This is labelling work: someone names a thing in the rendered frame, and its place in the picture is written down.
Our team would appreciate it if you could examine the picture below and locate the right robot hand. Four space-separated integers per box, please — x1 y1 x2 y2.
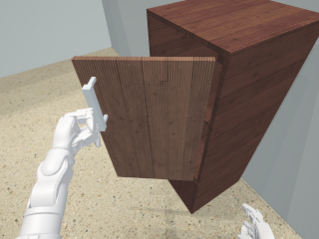
237 203 275 239

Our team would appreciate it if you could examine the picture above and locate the robot left forearm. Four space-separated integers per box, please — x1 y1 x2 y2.
15 148 76 239

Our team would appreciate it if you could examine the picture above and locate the handle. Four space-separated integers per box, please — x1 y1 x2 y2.
82 77 109 131

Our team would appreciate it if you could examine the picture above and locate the left robot hand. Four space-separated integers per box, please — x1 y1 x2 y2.
52 108 101 157

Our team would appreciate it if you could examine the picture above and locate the cupboard door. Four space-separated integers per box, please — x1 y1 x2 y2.
71 56 215 181

